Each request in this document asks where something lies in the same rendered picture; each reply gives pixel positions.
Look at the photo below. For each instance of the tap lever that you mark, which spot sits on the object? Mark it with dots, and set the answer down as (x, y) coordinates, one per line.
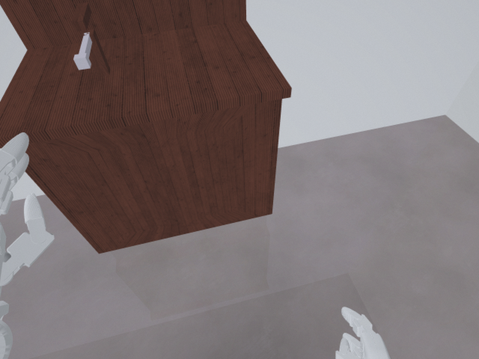
(82, 59)

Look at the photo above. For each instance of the counter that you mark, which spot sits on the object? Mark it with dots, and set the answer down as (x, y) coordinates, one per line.
(173, 129)

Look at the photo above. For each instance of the right robot hand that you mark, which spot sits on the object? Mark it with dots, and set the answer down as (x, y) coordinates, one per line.
(371, 345)

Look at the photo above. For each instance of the left robot hand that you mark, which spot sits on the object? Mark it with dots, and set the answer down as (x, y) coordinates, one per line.
(28, 247)

